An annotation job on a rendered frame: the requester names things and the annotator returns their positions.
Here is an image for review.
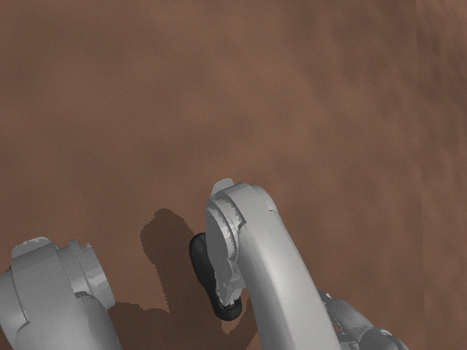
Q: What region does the right robot arm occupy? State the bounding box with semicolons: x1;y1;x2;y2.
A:
359;327;409;350

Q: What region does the right robot foot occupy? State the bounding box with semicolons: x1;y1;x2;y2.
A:
189;233;242;321

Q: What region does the right robot hand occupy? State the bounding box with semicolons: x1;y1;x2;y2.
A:
317;288;375;350

